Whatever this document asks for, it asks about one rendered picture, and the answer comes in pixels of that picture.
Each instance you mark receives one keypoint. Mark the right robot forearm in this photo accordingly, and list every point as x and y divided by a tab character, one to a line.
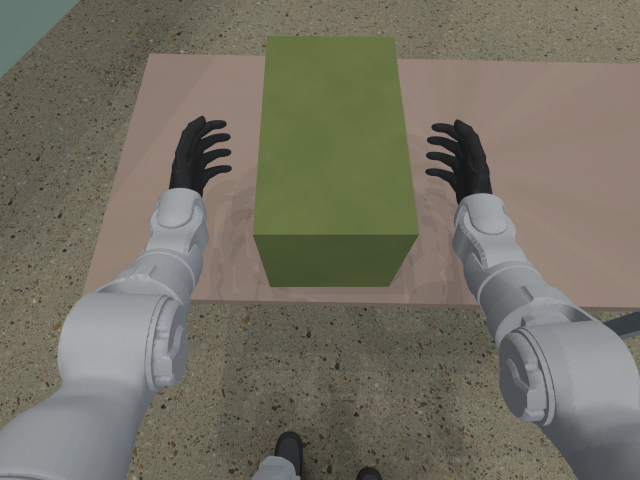
507	287

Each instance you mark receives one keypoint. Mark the robot left upper arm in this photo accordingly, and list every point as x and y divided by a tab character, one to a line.
118	350

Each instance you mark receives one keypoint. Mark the robot right upper arm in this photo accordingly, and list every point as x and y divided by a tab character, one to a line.
577	382

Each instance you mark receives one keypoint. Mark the table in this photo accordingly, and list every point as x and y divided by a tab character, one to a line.
561	139

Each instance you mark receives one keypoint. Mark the left robot hand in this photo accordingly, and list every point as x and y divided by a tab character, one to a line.
188	168

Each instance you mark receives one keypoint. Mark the left robot shin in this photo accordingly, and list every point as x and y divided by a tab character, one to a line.
279	461

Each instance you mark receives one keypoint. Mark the left robot forearm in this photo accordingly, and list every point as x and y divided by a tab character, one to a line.
172	261

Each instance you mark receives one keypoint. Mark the robot left foot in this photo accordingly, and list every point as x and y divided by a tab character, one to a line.
289	446

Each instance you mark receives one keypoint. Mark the carton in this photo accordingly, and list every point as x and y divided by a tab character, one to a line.
334	203

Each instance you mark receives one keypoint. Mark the right robot hand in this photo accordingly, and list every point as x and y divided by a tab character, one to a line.
471	172

